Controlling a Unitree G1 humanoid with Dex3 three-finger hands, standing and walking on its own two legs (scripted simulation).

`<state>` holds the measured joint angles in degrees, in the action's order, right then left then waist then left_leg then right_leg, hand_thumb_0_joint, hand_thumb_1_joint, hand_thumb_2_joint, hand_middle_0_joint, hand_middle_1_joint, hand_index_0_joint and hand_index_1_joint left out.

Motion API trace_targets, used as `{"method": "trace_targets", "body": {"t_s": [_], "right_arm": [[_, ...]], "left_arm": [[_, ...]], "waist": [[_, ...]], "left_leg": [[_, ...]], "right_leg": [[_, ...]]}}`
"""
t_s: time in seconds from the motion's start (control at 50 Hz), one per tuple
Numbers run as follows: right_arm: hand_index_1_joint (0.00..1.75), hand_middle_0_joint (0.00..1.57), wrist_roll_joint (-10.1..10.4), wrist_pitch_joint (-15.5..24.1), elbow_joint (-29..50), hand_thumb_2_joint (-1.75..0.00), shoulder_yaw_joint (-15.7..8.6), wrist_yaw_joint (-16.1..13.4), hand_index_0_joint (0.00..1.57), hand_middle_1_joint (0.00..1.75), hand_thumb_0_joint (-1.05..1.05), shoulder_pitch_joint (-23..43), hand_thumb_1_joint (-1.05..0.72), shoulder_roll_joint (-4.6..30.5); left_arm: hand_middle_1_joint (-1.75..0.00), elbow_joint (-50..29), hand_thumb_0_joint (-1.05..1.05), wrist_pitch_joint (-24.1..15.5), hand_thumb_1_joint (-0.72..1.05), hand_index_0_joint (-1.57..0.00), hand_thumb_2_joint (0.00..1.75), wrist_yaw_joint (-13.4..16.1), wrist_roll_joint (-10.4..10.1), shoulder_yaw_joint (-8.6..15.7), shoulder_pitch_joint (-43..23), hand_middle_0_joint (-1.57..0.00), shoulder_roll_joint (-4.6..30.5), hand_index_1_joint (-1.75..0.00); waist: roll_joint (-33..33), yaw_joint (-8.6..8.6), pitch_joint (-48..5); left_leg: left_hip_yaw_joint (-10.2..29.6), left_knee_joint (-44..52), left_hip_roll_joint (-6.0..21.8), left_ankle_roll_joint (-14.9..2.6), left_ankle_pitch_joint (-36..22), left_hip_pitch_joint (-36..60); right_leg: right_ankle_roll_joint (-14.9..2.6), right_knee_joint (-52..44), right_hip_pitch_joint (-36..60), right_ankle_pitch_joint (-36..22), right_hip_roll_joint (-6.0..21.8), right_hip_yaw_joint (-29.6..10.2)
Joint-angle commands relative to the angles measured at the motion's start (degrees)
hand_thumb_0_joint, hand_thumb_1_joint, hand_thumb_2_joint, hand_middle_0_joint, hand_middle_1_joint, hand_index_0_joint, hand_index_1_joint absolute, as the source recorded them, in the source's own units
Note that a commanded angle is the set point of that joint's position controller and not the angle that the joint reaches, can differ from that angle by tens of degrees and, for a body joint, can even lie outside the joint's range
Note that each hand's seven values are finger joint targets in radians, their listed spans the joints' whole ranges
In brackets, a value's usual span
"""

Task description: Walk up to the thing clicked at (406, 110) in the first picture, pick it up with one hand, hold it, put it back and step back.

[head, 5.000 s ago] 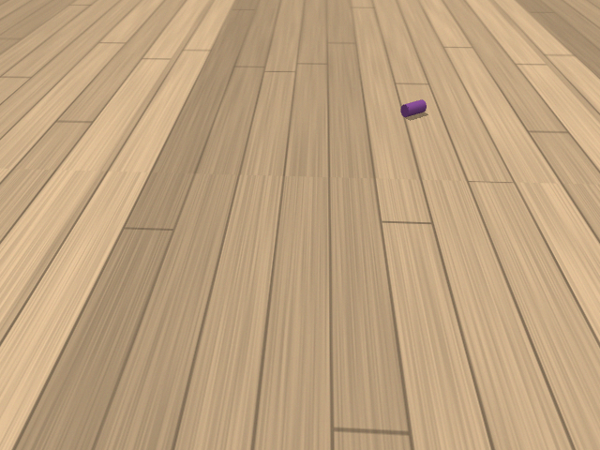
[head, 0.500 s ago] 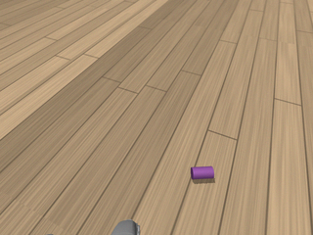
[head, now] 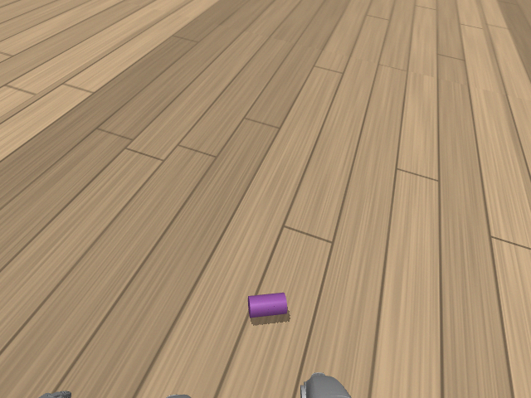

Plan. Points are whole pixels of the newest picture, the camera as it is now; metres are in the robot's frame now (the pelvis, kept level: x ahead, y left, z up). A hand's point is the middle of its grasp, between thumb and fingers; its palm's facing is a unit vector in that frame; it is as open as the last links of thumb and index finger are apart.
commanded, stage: walk up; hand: left
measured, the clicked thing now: (267, 304) +0.53 -0.07 -0.70
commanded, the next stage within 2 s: none
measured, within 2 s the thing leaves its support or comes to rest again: neither
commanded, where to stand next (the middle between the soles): +0.25 -0.38 m, yaw +7 degrees
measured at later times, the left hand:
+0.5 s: hand (212, 394) +0.16 +0.09 -0.16, palm faces -0.04 -0.95 -0.31, open 7.4 cm
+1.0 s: hand (338, 378) +0.18 -0.14 -0.16, palm faces +0.06 -0.95 -0.32, open 7.4 cm
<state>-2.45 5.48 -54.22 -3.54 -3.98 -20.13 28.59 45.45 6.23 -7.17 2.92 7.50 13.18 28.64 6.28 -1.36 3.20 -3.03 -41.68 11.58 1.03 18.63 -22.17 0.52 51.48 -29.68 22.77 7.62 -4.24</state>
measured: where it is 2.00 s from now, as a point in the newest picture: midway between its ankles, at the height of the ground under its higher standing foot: outside the picture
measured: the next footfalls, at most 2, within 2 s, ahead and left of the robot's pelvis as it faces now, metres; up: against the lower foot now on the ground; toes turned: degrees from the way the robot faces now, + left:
right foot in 0.04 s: +0.10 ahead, -0.21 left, +0.00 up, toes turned -2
left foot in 0.30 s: +0.18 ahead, -0.04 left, +0.00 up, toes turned +8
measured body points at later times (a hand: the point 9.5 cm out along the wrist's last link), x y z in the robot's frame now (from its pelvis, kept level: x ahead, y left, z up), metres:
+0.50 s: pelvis +0.08 -0.19 +0.00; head +0.11 -0.14 +0.45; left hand +0.16 +0.14 -0.13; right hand +0.12 -0.54 -0.07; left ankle +0.14 -0.05 -0.71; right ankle +0.11 -0.36 -0.64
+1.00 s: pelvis +0.14 -0.41 +0.00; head +0.17 -0.38 +0.44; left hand +0.18 -0.09 -0.14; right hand +0.20 -0.74 -0.10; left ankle +0.18 -0.32 -0.71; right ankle +0.15 -0.49 -0.70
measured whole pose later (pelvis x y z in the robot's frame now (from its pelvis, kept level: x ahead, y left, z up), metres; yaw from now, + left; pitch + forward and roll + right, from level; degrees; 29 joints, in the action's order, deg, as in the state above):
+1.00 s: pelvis +0.14 -0.41 +0.00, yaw +4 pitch -1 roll +1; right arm -1.7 4.7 -55.5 -1.0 -3.0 -17.2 23.0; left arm 49.5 4.3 -1.8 0.3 2.6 13.8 23.6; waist 4.7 0.8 5.1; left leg -5.9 -44.7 -1.4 -4.3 19.3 -24.1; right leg -1.9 51.3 -22.8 29.7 -0.4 3.1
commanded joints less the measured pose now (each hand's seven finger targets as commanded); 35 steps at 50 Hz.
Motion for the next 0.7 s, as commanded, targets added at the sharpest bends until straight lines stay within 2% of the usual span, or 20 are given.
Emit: {"method": "trace_targets", "body": {"t_s": [0.0,0.02,0.04,0.06,0.1,0.14,0.18,0.24,0.26,0.28,0.3,0.32,0.38,0.44,0.52,0.56,0.6,0.64,0.66,0.68], "right_arm": [[0.3,0.2,-0.62,-0.74,2.72,-0.9,-3.91,-1.77,0.2,0.3,0.0,5.0,-0.9,14.68],[0.3,0.2,0.02,-1.36,3.73,-0.9,-2.04,-1.78,0.2,0.3,0.0,5.48,-0.9,8.66],[0.3,0.2,1.37,-1.29,5.37,-0.9,-2.44,-2.64,0.2,0.3,0.0,7.07,-0.9,9.38],[0.3,0.2,1.94,-1.02,4.38,-0.9,-2.95,-3.17,0.2,0.3,0.0,7.49,-0.9,11.82],[0.3,0.2,2.23,-0.18,0.45,-0.9,-3.21,-2.58,0.2,0.3,0.0,3.61,-0.9,13.81],[0.3,0.2,2.49,0.38,-3.05,-0.9,-2.82,-2.15,0.2,0.3,0.0,-3.19,-0.9,12.9],[0.3,0.2,2.33,0.78,-3.26,-0.9,-2.69,-1.79,0.2,0.3,0.0,-5.28,-0.9,11.09],[0.3,0.2,2.53,1.55,-4.74,-0.9,-2.85,-2.04,0.2,0.3,0.0,-13.74,-0.9,9.88],[0.3,0.2,1.61,1.82,-4.81,-0.9,-3.99,-2.83,0.2,0.3,0.0,-17.12,-0.9,12.62],[0.3,0.2,0.23,1.9,-2.83,-0.9,-5.5,-3.61,0.2,0.3,0.0,-16.78,-0.9,18.09],[0.3,0.2,0.97,1.41,0.21,-0.9,-6.04,-4.36,0.2,0.3,0.0,-11.98,-0.9,20.46],[0.3,0.2,2.75,1.22,1.38,-0.9,-6.32,-4.37,0.2,0.3,0.0,-8.76,-0.9,21.47],[0.3,0.2,1.9,1.33,2.06,-0.9,-4.72,-4.16,0.2,0.3,0.0,-4.06,-0.9,16.01],[0.3,0.2,1.28,1.53,3.32,-0.9,-4.83,-3.32,0.2,0.3,0.0,-3.35,-0.9,16.18],[0.3,0.2,0.33,1.37,4.57,-0.9,-6.31,-3.05,0.2,0.3,0.0,-1.31,-0.9,19.86],[0.3,0.2,-0.06,0.87,4.32,-0.9,-6.83,-2.85,0.2,0.3,0.0,-1.32,-0.9,21.4],[0.3,0.2,-0.02,0.14,4.63,-0.9,-6.7,-2.58,0.2,0.3,0.0,3.44,-0.9,21.57],[0.3,0.2,-0.72,-1.33,3.29,-0.9,-4.75,-2.67,0.2,0.3,0.0,2.25,-0.9,15.92],[0.3,0.2,-0.23,-1.92,4.01,-0.9,-2.46,-2.52,0.2,0.3,0.0,1.59,-0.9,9.3],[0.3,0.2,1.02,-2.22,6.39,-0.9,-3.18,-3.74,0.2,0.3,0.0,6.15,-0.9,9.5]], "left_arm": [[-0.3,1.25,0.0,-2.08,0.9,-0.2,0.9,1.31,0.74,5.14,14.19,-0.2,10.45,-0.3],[-0.3,1.24,0.0,-2.44,0.9,-0.2,0.9,2.0,1.78,6.02,17.91,-0.2,14.86,-0.3],[-0.3,-3.12,0.0,-3.21,0.9,-0.2,0.9,2.82,1.33,5.63,10.27,-0.2,18.86,-0.3],[-0.3,-4.92,0.0,-3.58,0.9,-0.2,0.9,3.33,-0.04,5.51,4.32,-0.2,18.99,-0.3],[-0.3,-4.54,0.0,-3.92,0.9,-0.2,0.9,3.83,-0.19,4.53,1.25,-0.2,15.74,-0.3],[-0.3,-5.54,0.0,-4.12,0.9,-0.2,0.9,3.88,0.0,3.53,-1.92,-0.2,12.54,-0.3],[-0.3,-6.41,0.0,-4.28,0.9,-0.2,0.9,3.94,0.45,2.4,-2.06,-0.2,10.31,-0.3],[-0.3,-8.82,0.0,-3.53,0.9,-0.2,0.9,3.69,0.35,0.74,-6.64,-0.2,8.29,-0.3],[-0.3,-9.39,0.0,-3.56,0.9,-0.2,0.9,3.62,-0.07,-0.49,-4.72,-0.2,5.31,-0.3],[-0.3,-10.03,0.0,-3.67,0.9,-0.2,0.9,3.79,-0.19,-1.4,-1.67,-0.2,1.62,-0.3],[-0.3,-8.73,0.0,-2.16,0.9,-0.2,0.9,4.41,0.49,-0.34,0.91,-0.2,6.21,-0.3],[-0.3,-7.56,0.0,-1.63,0.9,-0.2,0.9,4.76,0.96,0.84,2.12,-0.2,10.66,-0.3],[-0.3,-6.63,0.0,-1.91,0.9,-0.2,0.9,4.54,0.56,1.69,0.65,-0.2,10.12,-0.3],[-0.3,-5.73,0.0,-1.78,0.9,-0.2,0.9,3.42,0.54,2.3,1.87,-0.2,9.8,-0.3],[-0.3,-7.32,0.0,-1.2,0.9,-0.2,0.9,2.0,0.14,2.35,-1.46,-0.2,9.04,-0.3],[-0.3,-7.43,0.0,-1.2,0.9,-0.2,0.9,1.71,0.38,2.73,-1.8,-0.2,9.24,-0.3],[-0.3,-5.67,0.0,-1.38,0.9,-0.2,0.9,1.81,0.33,3.2,2.58,-0.2,8.97,-0.3],[-0.3,-1.82,0.0,-1.86,0.9,-0.2,0.9,2.53,1.42,4.53,11.32,-0.2,9.91,-0.3],[-0.3,-1.41,0.0,-2.43,0.9,-0.2,0.9,3.02,2.73,5.35,15.32,-0.2,14.16,-0.3],[-0.3,-4.94,0.0,-2.99,0.9,-0.2,0.9,3.67,1.67,5.13,7.69,-0.2,18.72,-0.3]], "waist": [[-1.48,9.83,-6.42],[14.26,13.09,-2.13],[13.88,10.0,0.45],[7.12,6.89,2.0],[4.81,3.85,2.72],[7.55,1.67,0.96],[7.15,1.76,0.71],[2.19,-2.53,-2.6],[-5.37,-4.42,-5.8],[-18.0,-3.29,-7.62],[-8.3,-1.2,-8.23],[-5.02,-0.89,-7.62],[-7.72,2.15,-2.06],[-11.16,2.1,-1.93],[-16.78,1.23,-1.95],[-18.51,1.02,-2.76],[-18.63,4.49,-3.24],[-4.86,9.49,-6.48],[12.88,12.51,-3.2],[16.68,10.1,1.03]], "left_leg": [[-3.54,-5.58,-2.36,-6.49,19.84,-17.15],[-7.6,-25.17,-8.41,-3.85,21.57,-28.83],[0.99,-30.76,-12.15,-2.9,18.16,-33.07],[5.34,-30.79,-8.03,-3.43,13.67,-29.63],[3.82,-26.99,-5.58,-3.55,10.39,-24.32],[0.11,-19.39,-6.47,-3.39,9.03,-15.61],[-1.82,-11.66,-8.25,-3.65,8.42,-9.25],[-1.66,6.4,-9.57,-4.13,-7.53,10.54],[5.04,12.81,-6.13,-3.8,-9.73,19.38],[32.07,19.55,9.15,-7.5,-7.96,26.05],[43.39,23.24,17.79,-11.87,0.74,22.15],[43.14,21.98,19.67,-15.31,-0.26,20.21],[23.49,17.89,10.1,-13.16,-5.58,10.27],[15.1,14.94,7.52,-14.36,-8.92,3.8],[12.97,15.08,6.97,-13.9,6.9,-0.77],[12.76,14.42,6.49,-13.17,13.4,-3.18],[9.22,11.32,5.37,-11.1,14.01,-9.68],[0.68,-7.75,-1.73,-7.08,13.27,-17.05],[-5.7,-27.39,-7.61,-4.37,17.68,-29.31],[2.18,-32.37,-12.97,-3.43,19.19,-33.1]], "right_leg": [[-0.54,-13.42,23.38,0.25,-7.73,10.52],[-4.17,-24.7,21.57,16.1,0.3,-6.57],[-10.34,-38.09,17.38,19.39,9.81,-28.78],[-12.38,-39.63,14.54,20.59,11.73,-31.08],[-14.48,-32.59,12.06,13.12,8.82,-21.41],[-14.98,-27.93,10.69,1.02,6.4,-13.34],[-15.66,-26.08,9.34,-10.3,5.91,-10.36],[-12.67,-16.04,1.75,-15.54,2.5,-3.08],[-9.07,-5.34,-2.23,-13.51,-0.55,0.91],[-4.2,6.2,-13.14,2.92,-7.22,2.41],[-2.08,12.98,-14.23,8.17,-6.97,-2.9],[-1.33,18.93,-14.58,8.7,-5.73,-5.93],[-1.23,19.77,-11.24,3.06,-3.15,-7.42],[0.03,19.9,-7.48,0.89,-2.72,-4.14],[0.42,9.5,-4.72,3.37,-0.3,-0.3],[0.17,5.62,-1.71,4.13,-1.22,2.71],[-0.5,-2.4,7.28,0.96,-2.49,6.39],[-1.42,-12.0,19.68,2.68,-8.06,9.43],[-4.66,-21.77,19.45,16.32,-0.47,-5.2],[-9.35,-38.12,11.28,22.06,8.86,-30.06]]}}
